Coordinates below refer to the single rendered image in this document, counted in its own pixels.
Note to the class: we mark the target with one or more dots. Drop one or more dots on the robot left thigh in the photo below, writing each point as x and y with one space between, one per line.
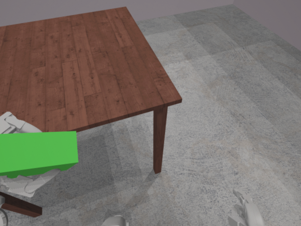
115 221

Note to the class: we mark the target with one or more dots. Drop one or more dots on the sponge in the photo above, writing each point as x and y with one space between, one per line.
30 154

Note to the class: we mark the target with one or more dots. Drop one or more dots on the robot right hand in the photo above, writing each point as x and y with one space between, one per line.
250 215

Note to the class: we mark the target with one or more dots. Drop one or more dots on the table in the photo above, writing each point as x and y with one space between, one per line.
78 72

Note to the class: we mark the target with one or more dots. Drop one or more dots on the robot left hand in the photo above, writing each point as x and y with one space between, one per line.
22 185

